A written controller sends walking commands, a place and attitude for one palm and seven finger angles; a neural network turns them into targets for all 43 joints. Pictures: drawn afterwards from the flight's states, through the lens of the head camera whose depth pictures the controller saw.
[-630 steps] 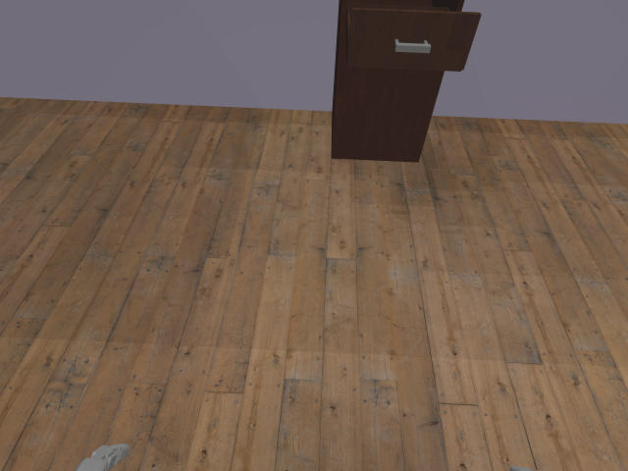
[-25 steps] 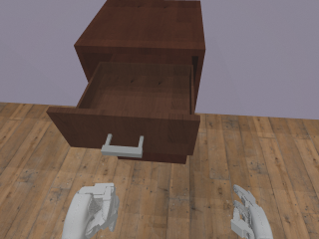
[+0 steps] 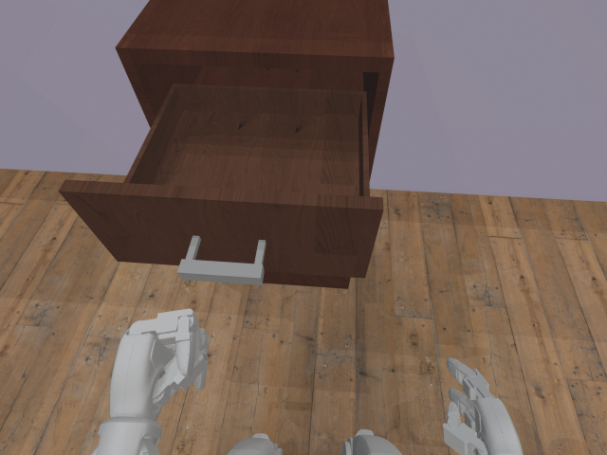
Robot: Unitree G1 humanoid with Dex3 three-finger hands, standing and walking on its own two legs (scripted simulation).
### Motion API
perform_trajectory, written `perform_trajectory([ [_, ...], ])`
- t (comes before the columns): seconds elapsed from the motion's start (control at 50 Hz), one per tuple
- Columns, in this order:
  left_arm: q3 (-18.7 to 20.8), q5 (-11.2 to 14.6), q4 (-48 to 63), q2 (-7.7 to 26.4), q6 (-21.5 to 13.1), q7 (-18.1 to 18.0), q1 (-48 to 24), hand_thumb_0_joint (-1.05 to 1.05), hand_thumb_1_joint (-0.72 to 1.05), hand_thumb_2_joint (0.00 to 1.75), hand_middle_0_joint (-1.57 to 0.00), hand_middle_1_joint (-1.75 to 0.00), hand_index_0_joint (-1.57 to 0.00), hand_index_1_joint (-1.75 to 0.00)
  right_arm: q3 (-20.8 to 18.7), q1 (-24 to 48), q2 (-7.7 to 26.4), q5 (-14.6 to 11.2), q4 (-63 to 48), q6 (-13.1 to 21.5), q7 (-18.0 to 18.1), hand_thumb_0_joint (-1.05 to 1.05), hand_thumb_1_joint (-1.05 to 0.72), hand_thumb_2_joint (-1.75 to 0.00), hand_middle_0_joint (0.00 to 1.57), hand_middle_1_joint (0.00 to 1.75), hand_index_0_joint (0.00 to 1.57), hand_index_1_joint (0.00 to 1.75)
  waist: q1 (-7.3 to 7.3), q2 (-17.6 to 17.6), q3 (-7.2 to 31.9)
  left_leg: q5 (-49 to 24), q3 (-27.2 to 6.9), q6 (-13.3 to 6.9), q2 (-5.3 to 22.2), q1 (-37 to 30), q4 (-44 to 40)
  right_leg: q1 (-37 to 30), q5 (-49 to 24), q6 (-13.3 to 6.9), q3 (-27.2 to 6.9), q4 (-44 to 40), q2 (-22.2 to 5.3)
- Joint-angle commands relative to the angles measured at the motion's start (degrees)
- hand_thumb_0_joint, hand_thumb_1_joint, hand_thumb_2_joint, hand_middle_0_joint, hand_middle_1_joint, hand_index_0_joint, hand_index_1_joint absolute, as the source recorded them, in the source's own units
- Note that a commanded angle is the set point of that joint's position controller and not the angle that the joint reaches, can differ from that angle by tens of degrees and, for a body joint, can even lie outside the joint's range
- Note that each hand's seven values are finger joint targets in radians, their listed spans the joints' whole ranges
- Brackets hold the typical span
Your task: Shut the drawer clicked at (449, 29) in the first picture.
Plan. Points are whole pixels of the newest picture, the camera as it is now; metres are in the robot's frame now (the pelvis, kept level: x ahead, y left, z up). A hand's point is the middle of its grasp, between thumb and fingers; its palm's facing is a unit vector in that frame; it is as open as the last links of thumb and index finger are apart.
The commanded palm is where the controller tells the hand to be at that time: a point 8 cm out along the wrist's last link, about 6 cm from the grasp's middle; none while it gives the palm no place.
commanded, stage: bring the fist close to the handle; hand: left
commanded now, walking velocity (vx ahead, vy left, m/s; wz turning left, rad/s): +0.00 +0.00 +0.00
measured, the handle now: (225, 258) +0.37 +0.13 +0.02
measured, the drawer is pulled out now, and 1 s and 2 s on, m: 0.29 0.29 0.22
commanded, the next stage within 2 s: push the drawer shut in 0.74 s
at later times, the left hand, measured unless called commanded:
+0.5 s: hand (244, 351) +0.25 +0.09 +0.01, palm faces -0.16 -0.99 -0.01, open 3.3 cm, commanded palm +0.24 +0.16 +0.02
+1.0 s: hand (224, 328) +0.27 +0.11 +0.03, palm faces -0.03 -1.00 -0.01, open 3.3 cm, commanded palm +0.26 +0.16 +0.02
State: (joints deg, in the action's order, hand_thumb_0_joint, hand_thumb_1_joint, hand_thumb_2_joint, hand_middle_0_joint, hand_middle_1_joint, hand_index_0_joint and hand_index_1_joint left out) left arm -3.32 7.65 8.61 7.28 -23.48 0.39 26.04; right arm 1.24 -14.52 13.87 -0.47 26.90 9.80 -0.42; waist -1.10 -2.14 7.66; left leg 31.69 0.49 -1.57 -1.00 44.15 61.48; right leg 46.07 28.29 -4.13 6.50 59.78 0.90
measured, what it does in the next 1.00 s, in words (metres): stands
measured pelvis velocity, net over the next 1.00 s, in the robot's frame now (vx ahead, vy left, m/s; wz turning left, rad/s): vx -0.01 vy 0.01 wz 0.00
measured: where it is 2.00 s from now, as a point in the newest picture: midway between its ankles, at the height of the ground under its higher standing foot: outside the picture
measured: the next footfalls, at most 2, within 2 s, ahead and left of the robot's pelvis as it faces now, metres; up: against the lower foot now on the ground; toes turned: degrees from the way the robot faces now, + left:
none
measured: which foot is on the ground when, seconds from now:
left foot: down 0.00-1.00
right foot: down 0.00-1.00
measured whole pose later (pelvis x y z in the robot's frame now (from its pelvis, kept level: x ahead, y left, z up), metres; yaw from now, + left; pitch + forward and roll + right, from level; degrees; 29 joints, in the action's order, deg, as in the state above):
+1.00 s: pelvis -0.01 +0.01 -0.02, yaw +0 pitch +18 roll -1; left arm -5.8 5.1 -3.8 6.6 -24.1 -2.9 10.1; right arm 1.5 -12.2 14.0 0.0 27.4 4.8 -0.8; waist -1.3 -2.1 9.0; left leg 33.4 1.0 -2.7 -1.5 52.6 67.6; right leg 54.4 29.6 -3.2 6.2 65.4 0.1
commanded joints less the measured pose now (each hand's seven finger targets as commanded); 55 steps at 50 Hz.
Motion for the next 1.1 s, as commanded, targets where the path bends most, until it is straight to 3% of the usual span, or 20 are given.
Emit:
perform_trajectory([
  [0.0,-4.95,-1.63,5.35,-0.72,-3.23,3.73,-3.57,0.00,0.90,0.90,-1.40,-1.60,-1.40,-1.60,-2.85,2.10,6.76,-0.29,-8.26,2.94,0.00,0.00,-0.90,-0.90,0.20,0.30,0.20,0.30,-2.83,4.37,10.06,-16.17,-2.84,0.01,0.51,1.05,-5.11,-9.05,-15.91,2.86,-7.11,-7.67,-2.10],
  [0.04,-4.93,-2.26,4.77,0.39,-1.24,4.71,-4.87,0.00,0.90,0.90,-1.40,-1.60,-1.40,-1.60,-3.13,2.01,7.10,-0.53,-9.15,2.24,0.12,0.00,-0.90,-0.90,0.20,0.30,0.20,0.30,-2.24,4.26,11.54,-15.91,-2.77,-0.12,0.40,0.91,-5.17,-9.09,-15.05,2.79,-7.10,-7.38,-2.18],
  [0.08,-0.07,-2.63,4.38,4.86,0.29,3.73,-5.53,0.00,0.90,0.90,-1.40,-1.60,-1.40,-1.60,-3.19,2.34,7.36,-0.52,-9.67,1.21,0.41,0.00,-0.90,-0.90,0.20,0.30,0.20,0.30,-0.78,4.78,13.28,-16.12,-2.42,-0.09,0.26,1.88,-5.17,-10.51,-15.22,2.56,-7.30,-6.77,-2.04],
  [0.14,2.15,-1.96,7.81,4.20,-0.39,0.32,-10.99,0.00,0.90,0.90,-1.40,-1.60,-1.40,-1.60,-2.96,2.93,6.16,-0.21,-10.28,0.47,0.59,0.00,-0.90,-0.90,0.20,0.30,0.20,0.30,0.22,3.41,15.98,-17.14,-1.99,0.13,0.05,1.81,-4.97,-11.68,-16.71,2.36,-7.11,-5.47,-2.03],
  [0.18,3.06,-1.41,8.88,4.16,-2.33,-2.26,-14.44,0.00,0.90,0.90,-1.40,-1.60,-1.40,-1.60,-2.73,3.27,5.78,0.13,-9.48,0.57,0.65,0.00,-0.90,-0.90,0.20,0.30,0.20,0.30,0.04,2.26,16.44,-17.67,-2.23,0.28,0.11,1.86,-4.22,-10.51,-17.13,2.14,-6.89,-4.55,-1.74],
  [0.22,0.91,-1.02,7.44,0.89,-4.15,-3.40,-13.46,0.00,0.90,0.90,-1.40,-1.60,-1.40,-1.60,-2.66,3.18,5.25,0.37,-8.69,0.84,0.21,0.00,-0.90,-0.90,0.20,0.30,0.20,0.30,-0.36,2.64,16.79,-18.86,-2.45,0.47,0.22,1.67,-3.66,-9.63,-18.81,2.14,-6.39,-3.73,-1.66],
  [0.3,-5.04,-2.95,-0.68,-2.25,-4.84,-0.90,-14.70,0.00,0.90,0.90,-1.40,-1.60,-1.40,-1.60,-2.72,2.71,6.31,0.50,-7.21,0.56,-0.65,0.00,-0.90,-0.90,0.20,0.30,0.20,0.30,-2.75,4.60,14.65,-17.54,-3.19,0.26,0.69,4.32,-1.85,-4.96,-17.03,2.40,-5.90,-2.43,-1.68],
  [0.34,-6.48,-3.75,-2.90,-1.95,-3.63,1.26,-15.99,0.00,0.90,0.90,-1.40,-1.60,-1.40,-1.60,-2.97,2.79,6.89,0.16,-7.61,-0.15,-0.72,0.00,-0.90,-0.90,0.20,0.30,0.20,0.30,-2.68,3.85,13.60,-14.35,-3.32,0.17,0.59,5.04,-2.00,-3.29,-12.89,2.32,-6.07,-2.92,-1.81],
  [0.4,-3.73,-4.01,0.56,1.92,-1.44,2.05,-17.09,0.00,0.90,0.90,-1.40,-1.60,-1.40,-1.60,-3.18,2.64,7.30,-0.30,-9.16,-1.40,-0.32,0.00,-0.90,-0.90,0.20,0.30,0.20,0.30,-0.86,1.18,18.11,-15.58,-3.28,0.05,0.46,2.01,-3.50,-5.65,-12.86,1.98,-5.97,-3.03,-1.89],
  [0.48,1.98,-2.10,6.05,4.77,-0.92,-2.25,-19.48,0.00,0.90,0.90,-1.40,-1.60,-1.40,-1.60,-2.77,2.72,6.46,-0.07,-9.76,-2.33,0.44,0.00,-0.90,-0.90,0.20,0.30,0.20,0.30,0.55,2.01,21.73,-19.06,-3.21,0.32,0.29,0.51,-4.12,-9.38,-16.75,2.04,-5.72,-2.72,-1.53],
  [0.58,-0.78,-1.67,0.67,0.08,-2.91,-4.09,-17.65,0.00,0.90,0.90,-1.40,-1.60,-1.40,-1.60,-2.30,3.09,5.86,0.20,-8.22,-2.16,-0.01,0.00,-0.90,-0.90,0.20,0.30,0.20,0.30,-1.38,6.76,16.07,-16.17,-2.84,0.19,0.40,4.51,-3.45,-8.79,-15.81,2.39,-6.19,-4.09,-1.59],
  [0.68,-5.68,-3.65,-3.80,-0.73,-1.78,0.95,-17.59,0.00,0.90,0.90,-1.40,-1.60,-1.40,-1.60,-2.56,2.99,6.96,-0.32,-8.51,-2.62,-0.33,0.00,-0.90,-0.90,0.20,0.30,0.20,0.30,-2.59,4.23,12.29,-13.02,-2.97,-0.05,0.47,4.87,-3.68,-5.21,-11.67,2.18,-6.38,-4.80,-1.82],
  [0.72,-4.90,-3.18,-0.87,0.23,-1.40,1.96,-17.60,0.00,0.90,0.90,-1.40,-1.60,-1.40,-1.60,-2.83,2.94,6.85,-0.58,-9.23,-2.76,-0.12,0.00,-0.90,-0.90,0.20,0.30,0.20,0.30,-1.71,2.39,14.85,-14.02,-2.88,-0.08,0.34,2.87,-3.95,-6.27,-12.35,2.09,-6.39,-4.80,-1.86],
  [0.78,0.65,-2.02,3.33,4.98,-1.93,0.34,-18.67,0.00,0.90,0.90,-1.40,-1.60,-1.40,-1.60,-2.79,2.93,6.81,-0.32,-9.36,-2.81,0.46,0.00,-0.90,-0.90,0.20,0.30,0.20,0.30,-0.37,1.70,18.43,-17.15,-2.85,0.10,0.29,1.61,-3.85,-8.51,-15.46,1.95,-6.28,-3.88,-1.65],
  [0.8,0.97,-1.63,4.90,4.20,-2.46,-0.60,-19.01,0.00,0.90,0.90,-1.40,-1.60,-1.40,-1.60,-2.68,3.29,6.35,-0.15,-9.38,-2.79,0.50,0.00,-0.90,-0.90,0.20,0.30,0.20,0.30,0.06,0.58,19.67,-18.19,-2.84,0.20,0.28,0.75,-3.98,-8.90,-16.38,1.93,-6.11,-3.42,-1.61],
  [0.86,-0.61,-1.46,4.90,1.31,-4.13,-3.39,-21.99,0.00,0.90,0.90,-1.40,-1.60,-1.40,-1.60,-2.46,3.19,5.73,0.26,-8.15,-2.29,0.25,0.00,-0.90,-0.90,0.20,0.30,0.20,0.30,-1.14,0.10,18.29,-19.10,-3.30,0.55,0.42,0.25,-3.32,-6.47,-16.85,2.06,-5.49,-2.78,-1.50],
  [0.88,-0.55,-1.99,3.54,1.76,-4.49,-4.04,-22.70,0.00,0.90,0.90,-1.40,-1.60,-1.40,-1.60,-2.47,2.87,6.04,0.37,-7.60,-2.21,0.22,0.00,-0.90,-0.90,0.20,0.30,0.20,0.30,-1.95,2.34,17.48,-19.12,-3.65,0.44,0.69,1.21,-2.92,-5.76,-16.73,2.11,-5.34,-2.58,-1.39],
  [0.92,-2.91,-2.79,-1.46,-0.46,-4.27,-3.75,-22.87,0.00,0.90,0.90,-1.40,-1.60,-1.40,-1.60,-2.40,2.83,6.19,0.45,-7.02,-2.31,-0.14,0.00,-0.90,-0.90,0.20,0.30,0.20,0.30,-2.87,3.74,15.27,-16.93,-3.53,0.31,0.66,3.07,-2.49,-4.49,-15.22,2.33,-5.42,-2.89,-1.42],
  [0.98,-3.71,-3.76,-6.88,0.21,-2.45,-1.50,-26.56,0.00,0.90,0.90,-1.40,-1.60,-1.40,-1.60,-2.55,2.75,7.16,0.17,-6.44,-2.92,-0.12,0.00,-0.90,-0.90,0.20,0.30,0.20,0.30,-3.76,4.99,13.79,-13.43,-3.39,-0.11,0.58,5.12,-2.39,-3.78,-11.82,2.46,-6.09,-3.96,-1.66],
  [1.08,0.58,-2.57,-4.12,4.20,0.19,-0.27,-31.75,0.00,0.90,0.90,-1.40,-1.60,-1.40,-1.60,-2.81,2.24,7.51,-0.24,-7.29,-4.04,0.47,0.00,-0.90,-0.90,0.20,0.30,0.20,0.30,-1.49,1.26,20.82,-18.15,-3.31,0.16,0.39,0.83,-3.88,-7.90,-15.98,2.14,-5.94,-3.56,-1.67],
])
